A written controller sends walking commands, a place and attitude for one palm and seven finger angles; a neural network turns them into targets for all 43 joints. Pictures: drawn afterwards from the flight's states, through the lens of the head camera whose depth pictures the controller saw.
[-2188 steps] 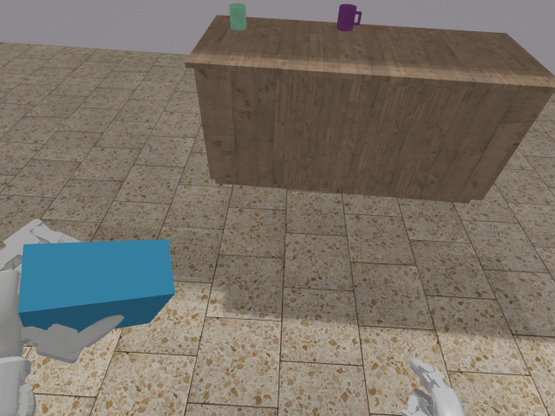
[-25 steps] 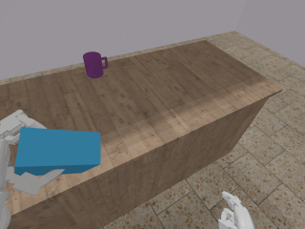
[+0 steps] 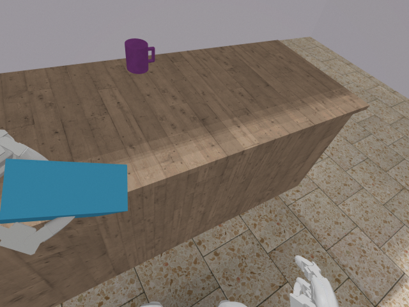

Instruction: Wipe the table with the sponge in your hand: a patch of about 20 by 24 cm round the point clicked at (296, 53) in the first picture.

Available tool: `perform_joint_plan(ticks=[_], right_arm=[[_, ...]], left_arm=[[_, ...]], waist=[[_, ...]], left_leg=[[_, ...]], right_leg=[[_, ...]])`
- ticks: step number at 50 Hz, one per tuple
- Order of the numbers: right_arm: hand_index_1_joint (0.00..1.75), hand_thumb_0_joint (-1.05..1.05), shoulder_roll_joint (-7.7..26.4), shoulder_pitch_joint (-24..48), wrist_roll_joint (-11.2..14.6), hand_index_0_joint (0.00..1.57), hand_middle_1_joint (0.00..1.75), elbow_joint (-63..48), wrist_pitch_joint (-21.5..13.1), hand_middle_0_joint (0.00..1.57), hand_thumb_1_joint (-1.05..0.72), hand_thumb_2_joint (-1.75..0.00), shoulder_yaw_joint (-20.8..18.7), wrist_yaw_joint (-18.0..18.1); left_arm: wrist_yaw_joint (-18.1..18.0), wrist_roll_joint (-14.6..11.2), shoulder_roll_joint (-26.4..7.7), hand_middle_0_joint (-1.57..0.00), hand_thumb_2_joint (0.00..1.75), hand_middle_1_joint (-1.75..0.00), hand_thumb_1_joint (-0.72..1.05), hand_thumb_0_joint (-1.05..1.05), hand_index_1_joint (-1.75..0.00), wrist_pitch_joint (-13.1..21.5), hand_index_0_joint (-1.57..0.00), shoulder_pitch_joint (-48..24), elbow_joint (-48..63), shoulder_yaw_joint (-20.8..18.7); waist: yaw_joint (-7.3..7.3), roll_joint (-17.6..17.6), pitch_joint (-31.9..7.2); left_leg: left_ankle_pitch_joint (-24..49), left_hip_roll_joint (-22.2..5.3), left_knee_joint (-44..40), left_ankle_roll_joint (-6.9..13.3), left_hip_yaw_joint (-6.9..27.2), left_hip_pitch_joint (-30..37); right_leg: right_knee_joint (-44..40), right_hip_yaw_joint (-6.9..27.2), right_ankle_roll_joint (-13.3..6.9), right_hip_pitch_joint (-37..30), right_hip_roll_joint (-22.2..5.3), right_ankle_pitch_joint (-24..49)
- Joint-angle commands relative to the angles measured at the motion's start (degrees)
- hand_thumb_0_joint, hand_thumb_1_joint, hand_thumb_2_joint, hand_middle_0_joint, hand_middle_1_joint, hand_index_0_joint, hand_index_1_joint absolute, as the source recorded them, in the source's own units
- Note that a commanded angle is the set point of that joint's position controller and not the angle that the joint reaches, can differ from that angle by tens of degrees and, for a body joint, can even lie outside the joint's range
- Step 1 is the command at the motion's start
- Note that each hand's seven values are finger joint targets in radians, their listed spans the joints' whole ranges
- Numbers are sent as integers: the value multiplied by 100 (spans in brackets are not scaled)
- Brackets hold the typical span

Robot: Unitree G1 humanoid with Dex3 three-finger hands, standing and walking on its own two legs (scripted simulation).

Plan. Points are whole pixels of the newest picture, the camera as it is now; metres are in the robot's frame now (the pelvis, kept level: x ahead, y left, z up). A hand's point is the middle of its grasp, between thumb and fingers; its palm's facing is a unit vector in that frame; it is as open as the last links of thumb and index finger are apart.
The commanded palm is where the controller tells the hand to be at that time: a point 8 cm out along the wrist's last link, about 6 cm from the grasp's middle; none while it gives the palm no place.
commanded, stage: stop stepping back and stand still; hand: left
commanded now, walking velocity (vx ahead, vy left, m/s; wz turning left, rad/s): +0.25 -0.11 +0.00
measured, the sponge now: (80, 194) +0.24 +0.21 +0.15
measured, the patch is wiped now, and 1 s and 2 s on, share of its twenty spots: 1.00 1.00 1.00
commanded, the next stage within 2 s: stand and wait in 1.32 s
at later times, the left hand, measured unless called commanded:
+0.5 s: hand out of the picture +0.09 +0.26 +0.18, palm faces +0.39 -0.86 -0.31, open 9.9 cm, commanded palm +0.04 +0.29 +0.20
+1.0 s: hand out of the picture +0.02 +0.24 +0.18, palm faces +0.38 -0.84 -0.38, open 9.9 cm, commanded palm -0.03 +0.27 +0.20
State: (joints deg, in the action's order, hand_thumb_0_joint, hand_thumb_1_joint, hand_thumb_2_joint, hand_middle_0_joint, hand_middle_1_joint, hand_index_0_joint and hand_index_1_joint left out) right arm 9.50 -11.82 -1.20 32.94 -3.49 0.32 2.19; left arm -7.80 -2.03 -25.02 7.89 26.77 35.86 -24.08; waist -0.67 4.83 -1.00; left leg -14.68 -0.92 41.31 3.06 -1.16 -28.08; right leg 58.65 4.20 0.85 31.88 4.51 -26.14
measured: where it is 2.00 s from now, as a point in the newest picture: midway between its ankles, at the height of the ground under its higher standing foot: outside the picture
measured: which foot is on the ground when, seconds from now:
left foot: down 0.00-0.22, up 0.24-0.38, down 0.40-0.68, up 0.70-0.88, down 0.90-1.00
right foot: up 0.00-0.18, down 0.20-0.40, up 0.42-0.64, down 0.66-1.00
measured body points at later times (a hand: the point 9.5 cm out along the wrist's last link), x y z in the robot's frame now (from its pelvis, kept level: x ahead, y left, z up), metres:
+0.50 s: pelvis -0.13 +0.01 -0.02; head -0.17 +0.06 +0.43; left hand +0.06 +0.31 +0.19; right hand +0.01 -0.24 -0.06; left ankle -0.09 +0.11 -0.72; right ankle -0.11 -0.11 -0.67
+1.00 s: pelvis -0.20 +0.00 +0.00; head -0.24 +0.01 +0.45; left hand -0.01 +0.28 +0.20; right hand -0.05 -0.25 -0.07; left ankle -0.20 +0.13 -0.72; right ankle -0.15 -0.08 -0.69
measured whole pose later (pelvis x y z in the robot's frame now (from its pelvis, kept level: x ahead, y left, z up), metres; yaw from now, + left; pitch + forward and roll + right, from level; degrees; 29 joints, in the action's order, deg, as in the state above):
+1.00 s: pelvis -0.20 +0.00 +0.00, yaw -2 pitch -1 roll +2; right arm 11.1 -15.2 1.5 34.7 -7.8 0.7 3.5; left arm -7.3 -2.5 -23.1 6.5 27.1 27.4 -21.6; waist -2.4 3.2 -6.1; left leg -22.0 -0.4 40.2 -0.1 -2.9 -17.8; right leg 55.7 -1.3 -0.5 30.8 0.7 -25.1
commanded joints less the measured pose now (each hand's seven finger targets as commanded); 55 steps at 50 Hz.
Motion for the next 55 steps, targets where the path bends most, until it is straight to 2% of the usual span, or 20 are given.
perform_joint_plan(ticks=[1,4,8,10,13,18,20,21,24,30,32,34,35,38,43,45,47,52,53,55], right_arm=[[30,0,945,342,117,20,30,-654,-558,20,-90,-90,-303,1],[30,0,1013,383,173,20,30,-698,-657,20,-90,-90,-226,38],[30,0,965,517,141,20,30,-716,-538,20,-90,-90,-149,83],[30,0,897,455,128,20,30,-709,-395,20,-90,-90,-147,116],[30,0,944,460,324,20,30,-650,-324,20,-90,-90,-241,96],[30,0,1084,497,341,20,30,-695,-228,20,-90,-90,-130,164],[30,0,1191,334,293,20,30,-914,-399,20,-90,-90,-210,175],[30,0,1119,291,320,20,30,-906,-534,20,-90,-90,-330,152],[30,0,884,428,257,20,30,-682,-727,20,-90,-90,-133,-38],[30,0,1065,470,231,20,30,-611,-642,20,-90,-90,-56,90],[30,0,1050,425,225,20,30,-646,-533,20,-90,-90,-65,86],[30,0,943,431,282,20,30,-706,-492,20,-90,-90,-148,105],[30,0,1034,264,340,20,30,-646,-490,20,-90,-90,-255,77],[30,0,833,466,298,20,30,-598,-336,20,-90,-90,-76,30],[30,0,906,293,266,20,30,-689,-539,20,-90,-90,-62,299],[30,0,1030,248,283,20,30,-825,-647,20,-90,-90,-189,299],[30,0,862,177,280,20,30,-687,-731,20,-90,-90,-186,188],[30,0,1117,471,285,20,30,-648,-672,20,-90,-90,-143,151],[30,0,1107,500,272,20,30,-635,-614,20,-90,-90,-182,158],[30,0,1046,398,313,20,30,-687,-556,20,-90,-90,-339,143]], left_arm=[[-99,-47,-403,-120,130,-160,10,0,-160,324,-120,-553,1366,-92],[-84,8,-379,-120,130,-160,10,0,-160,235,-120,-364,1126,-21],[-12,15,-499,-120,130,-160,10,0,-160,150,-120,-187,804,-188],[33,15,-724,-120,130,-160,10,0,-160,180,-120,-324,673,-271],[72,-88,-648,-120,130,-160,10,0,-160,159,-120,-798,627,-61],[72,-21,-753,-120,130,-160,10,0,-160,296,-120,-1561,631,-26],[-32,-10,-668,-120,130,-160,10,0,-160,320,-120,-1231,1036,-146],[-7,125,-782,-120,130,-160,10,0,-160,346,-120,-821,970,-352],[15,-40,-877,-120,130,-160,10,0,-160,428,-120,-1078,1226,-236],[49,17,-560,-120,130,-160,10,0,-160,291,-120,-906,57,-53],[114,41,-566,-120,130,-160,10,0,-160,218,-120,-796,-145,-18],[114,15,-766,-120,130,-160,10,0,-160,264,-120,-1085,185,-152],[147,-27,-684,-120,130,-160,10,0,-160,281,-120,-1161,266,-77],[182,-52,-789,-120,130,-160,10,0,-160,284,-120,-1491,657,-32],[-21,-104,-686,-120,130,-160,10,0,-160,216,-120,-911,729,-155],[-101,-102,-763,-120,130,-160,10,0,-160,242,-120,-782,825,-336],[-79,-62,-817,-120,130,-160,10,0,-160,241,-120,-891,830,-295],[20,-60,-519,-120,130,-160,10,0,-160,133,-120,-738,-75,-63],[46,-57,-487,-120,130,-160,10,0,-160,128,-120,-730,-137,12],[48,-67,-612,-120,130,-160,10,0,-160,265,-120,-1043,409,-33]], waist=[[38,-1559,-1012],[-47,-1888,-732],[92,-1790,-715],[79,-479,-820],[-185,1168,-524],[-181,-1485,-66],[-88,-3358,-415],[121,-2316,-1094],[-100,-1533,-182],[44,-1730,-255],[80,-743,-353],[51,997,-651],[-52,1339,-688],[-242,-563,-11],[-138,-1203,-736],[-51,-2562,-809],[-178,-2002,-386],[87,-780,-37],[105,-81,-72],[38,1158,-381]], left_leg=[[1085,-1532,-1935,339,1619,1547],[-1986,-1237,-2472,156,1657,978],[-2458,-760,-2026,-173,1129,344],[-1909,-16,261,-306,87,340],[-830,-26,3803,-268,890,437],[-1379,-299,-406,26,620,1109],[-2574,-1348,-2515,584,2654,1113],[-556,-1168,-2083,634,1767,992],[-1988,-1674,-2533,958,3372,569],[-2739,-916,-1936,317,1349,-861],[-2573,-315,-196,143,631,-1020],[-1626,231,3082,-56,-12,-912],[-1047,87,3831,-116,536,-666],[-872,-518,2991,34,660,180],[-1282,-116,-1414,192,6,1566],[-838,-1412,-2419,789,1864,1748],[-352,-1610,-2313,1081,2526,1481],[-1383,-789,-825,358,774,-205],[-1875,-314,347,211,331,-594],[-1461,188,2810,-50,339,-655]], right_leg=[[-661,-19,47,-122,-303,86],[-1631,-417,36,-825,-127,106],[-3355,-807,-187,-2143,65,808],[-4124,-442,-687,-2030,-676,1406],[-4399,1060,-1362,-77,-2130,1427],[-2359,-69,-714,683,-1252,299],[503,-774,-170,974,-26,-407],[1110,-551,-73,426,-192,42],[1285,195,-105,1334,-698,183],[-2005,-1051,-210,-2011,-124,436],[-3183,-936,-425,-2531,-329,974],[-4200,1322,-1205,-1819,-1898,606],[-4561,2256,-1438,-1092,-2309,318],[-4256,1256,-1250,915,-2279,-496],[-2509,84,-670,-60,-1171,-530],[84,-925,-73,379,-121,-329],[624,-204,-49,903,-499,-213],[-2827,-795,-54,-2230,-380,1337],[-3344,-382,-241,-2478,-655,1221],[-5016,2806,-916,-1517,-2304,-1065]])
